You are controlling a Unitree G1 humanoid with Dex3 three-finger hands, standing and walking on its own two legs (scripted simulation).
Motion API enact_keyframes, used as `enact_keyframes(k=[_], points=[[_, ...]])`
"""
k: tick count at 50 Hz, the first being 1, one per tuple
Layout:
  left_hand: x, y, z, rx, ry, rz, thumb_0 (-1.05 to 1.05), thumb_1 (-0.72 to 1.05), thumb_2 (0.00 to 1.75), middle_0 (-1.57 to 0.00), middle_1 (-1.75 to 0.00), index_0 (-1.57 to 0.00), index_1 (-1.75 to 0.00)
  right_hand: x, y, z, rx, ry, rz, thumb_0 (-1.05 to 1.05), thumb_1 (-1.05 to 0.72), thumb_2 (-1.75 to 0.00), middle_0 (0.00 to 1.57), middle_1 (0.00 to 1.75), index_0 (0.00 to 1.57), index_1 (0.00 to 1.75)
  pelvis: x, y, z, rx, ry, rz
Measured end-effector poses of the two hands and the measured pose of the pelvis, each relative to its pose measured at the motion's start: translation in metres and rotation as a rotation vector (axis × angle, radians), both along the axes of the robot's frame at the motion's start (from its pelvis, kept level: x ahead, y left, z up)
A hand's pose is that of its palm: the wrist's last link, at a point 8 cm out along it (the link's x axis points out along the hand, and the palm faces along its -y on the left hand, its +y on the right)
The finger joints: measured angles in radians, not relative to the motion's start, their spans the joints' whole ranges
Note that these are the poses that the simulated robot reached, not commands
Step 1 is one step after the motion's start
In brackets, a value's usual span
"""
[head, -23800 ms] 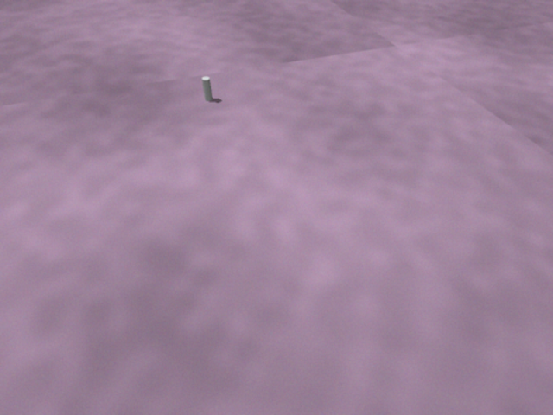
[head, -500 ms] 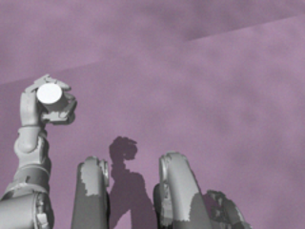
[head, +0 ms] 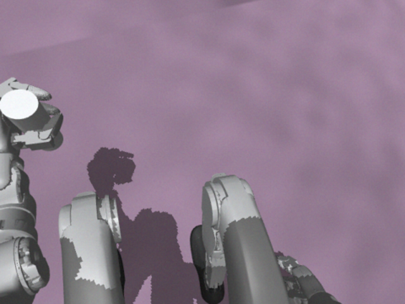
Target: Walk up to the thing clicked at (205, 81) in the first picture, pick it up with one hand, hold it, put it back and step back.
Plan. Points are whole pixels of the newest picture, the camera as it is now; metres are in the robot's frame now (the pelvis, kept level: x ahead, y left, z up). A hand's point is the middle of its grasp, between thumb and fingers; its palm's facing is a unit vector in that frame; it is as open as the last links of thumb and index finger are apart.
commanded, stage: crouch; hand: left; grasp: from the side
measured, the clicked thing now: (37, 124) +0.46 +0.24 -0.09
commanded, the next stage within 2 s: lower in 0.42 s
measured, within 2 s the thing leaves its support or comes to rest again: rests again in 1.70 s
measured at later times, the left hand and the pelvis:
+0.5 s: hand (47, 130) +0.47 +0.23 -0.12, palm faces +0.11 -0.99 -0.02, open 6.7 cm; pelvis +0.00 +0.01 -0.03, yaw -3 degrees
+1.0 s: hand (58, 136) +0.48 +0.23 -0.19, palm faces +0.12 -0.99 -0.01, open 6.7 cm; pelvis +0.00 +0.01 -0.04, yaw -7 degrees
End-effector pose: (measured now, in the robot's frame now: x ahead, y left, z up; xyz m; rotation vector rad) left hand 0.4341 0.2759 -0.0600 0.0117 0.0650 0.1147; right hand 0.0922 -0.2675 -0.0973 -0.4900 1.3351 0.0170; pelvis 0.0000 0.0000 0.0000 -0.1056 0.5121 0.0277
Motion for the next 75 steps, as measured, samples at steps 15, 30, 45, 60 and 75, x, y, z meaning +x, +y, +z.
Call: enact_keyframes(k=[15, 30, 45, 60, 75], points=[[0.005, 0.011, -0.044, 0.015, -0.007, 0.005, 0.04, 0.02, 1.07, -0.89, -1.06, -0.92, -1.05, 0.003, -0.001, -0.010, -0.054, 0.070, 0.064, 0.00, -0.91, -0.90, 0.21, 0.30, 0.20, 0.30, 0.004, 0.004, -0.022, -0.036, -0.030, -0.017], [0.005, 0.004, -0.070, 0.007, 0.016, -0.009, 0.04, 0.02, 1.07, -0.89, -1.06, -0.92, -1.06, 0.004, 0.000, -0.008, -0.083, 0.085, 0.123, 0.00, -0.91, -0.90, 0.21, 0.30, 0.20, 0.30, 0.000, 0.007, -0.030, -0.066, -0.077, -0.031], [0.010, 0.004, -0.117, -0.002, 0.036, 0.000, 0.04, 0.01, 1.08, -0.89, -1.05, -0.93, -1.05, -0.006, 0.002, 0.003, -0.147, 0.152, 0.224, 0.00, -0.91, -0.90, 0.21, 0.30, 0.21, 0.30, -0.004, 0.011, -0.040, -0.109, -0.139, -0.054], [0.013, 0.001, -0.139, -0.002, 0.041, 0.007, 0.04, 0.01, 1.08, -0.90, -1.05, -0.93, -1.05, 0.003, 0.010, 0.011, -0.196, 0.173, 0.328, 0.00, -0.91, -0.90, 0.21, 0.30, 0.21, 0.30, -0.006, 0.017, -0.043, -0.155, -0.181, -0.066], [0.015, -0.001, -0.153, 0.009, 0.032, 0.012, 0.04, 0.01, 1.08, -0.90, -1.05, -0.93, -1.05, 0.000, 0.021, 0.016, -0.224, 0.192, 0.385, 0.00, -0.90, -0.90, 0.21, 0.30, 0.21, 0.30, -0.010, 0.021, -0.046, -0.187, -0.217, -0.080]])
